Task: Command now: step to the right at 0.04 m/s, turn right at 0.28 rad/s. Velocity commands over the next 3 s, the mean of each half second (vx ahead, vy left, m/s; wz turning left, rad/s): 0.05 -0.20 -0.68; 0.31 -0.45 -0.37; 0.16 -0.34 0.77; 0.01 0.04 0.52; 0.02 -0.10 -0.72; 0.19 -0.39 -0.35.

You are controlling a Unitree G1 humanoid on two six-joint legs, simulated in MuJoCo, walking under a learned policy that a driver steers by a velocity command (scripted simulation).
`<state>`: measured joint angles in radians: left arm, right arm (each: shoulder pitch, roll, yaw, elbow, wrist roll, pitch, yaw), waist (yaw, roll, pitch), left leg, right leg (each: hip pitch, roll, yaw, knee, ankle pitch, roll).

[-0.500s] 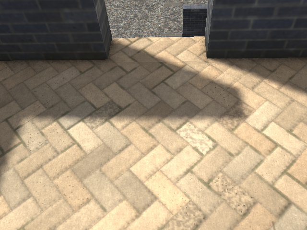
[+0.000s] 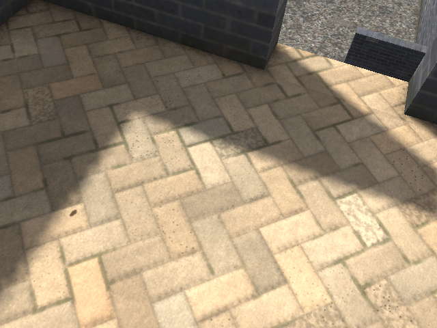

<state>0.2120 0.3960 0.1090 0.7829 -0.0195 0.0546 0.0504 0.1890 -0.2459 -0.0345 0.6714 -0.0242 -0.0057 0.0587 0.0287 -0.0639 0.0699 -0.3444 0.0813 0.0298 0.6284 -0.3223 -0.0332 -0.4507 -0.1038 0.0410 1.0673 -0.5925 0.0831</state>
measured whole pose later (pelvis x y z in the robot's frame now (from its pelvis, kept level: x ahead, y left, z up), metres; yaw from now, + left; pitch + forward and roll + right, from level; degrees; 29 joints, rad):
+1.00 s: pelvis +0.06 -0.25 +0.00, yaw -32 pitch -3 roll -1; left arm 0.20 0.28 0.03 0.60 0.03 0.04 -0.08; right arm 0.36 -0.34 -0.09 0.81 0.03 -0.06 -0.05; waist 0.00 -0.11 0.09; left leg -0.35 -0.01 0.06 0.64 -0.22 0.07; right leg -0.12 0.19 0.00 0.69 -0.41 -0.10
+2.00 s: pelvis +0.14 -0.43 +0.01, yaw +7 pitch +2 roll +0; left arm 0.22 0.38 0.11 0.79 -0.02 0.00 0.02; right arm 0.02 -0.27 -0.06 0.62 -0.02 0.07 0.03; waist 0.07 -0.01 0.11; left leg -0.27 0.02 0.04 0.50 -0.22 0.01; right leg -0.25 -0.17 -0.13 0.68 -0.48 0.06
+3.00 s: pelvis +0.18 -0.62 +0.00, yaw -24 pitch -2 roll -2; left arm 0.27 0.29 0.05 0.67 0.04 0.04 -0.05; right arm 0.25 -0.29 -0.04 0.82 0.04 -0.01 -0.06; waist 0.05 -0.01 0.09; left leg -0.46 0.05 0.12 0.75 -0.31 0.06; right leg -0.05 0.14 -0.14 0.38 -0.32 -0.13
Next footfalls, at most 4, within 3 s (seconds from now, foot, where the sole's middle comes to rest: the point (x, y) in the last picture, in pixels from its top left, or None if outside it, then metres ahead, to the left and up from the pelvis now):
0.54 right None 0.01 -0.24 -0.76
0.94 left None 0.20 -0.24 -0.76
1.32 right None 0.15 -0.61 -0.76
1.96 left None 0.17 -0.30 -0.76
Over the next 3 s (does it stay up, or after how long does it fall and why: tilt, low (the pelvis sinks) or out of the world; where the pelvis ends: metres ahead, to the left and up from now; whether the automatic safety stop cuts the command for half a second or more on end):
stays up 0.18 -0.62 0.00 its command is cut before an obstacle from the start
